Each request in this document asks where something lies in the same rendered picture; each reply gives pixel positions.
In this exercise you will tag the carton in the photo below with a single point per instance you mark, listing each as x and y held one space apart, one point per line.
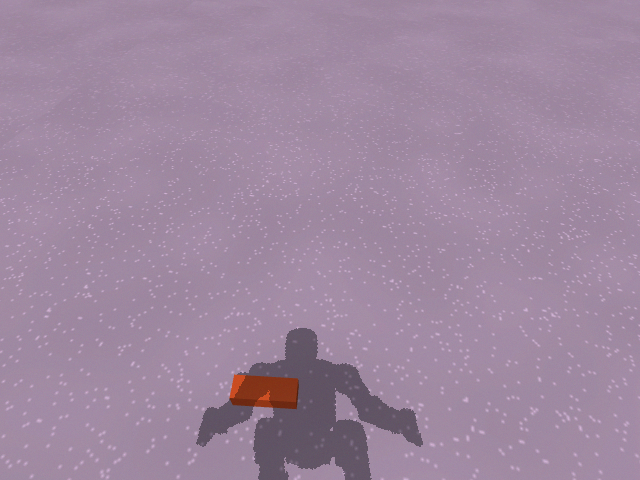
262 391

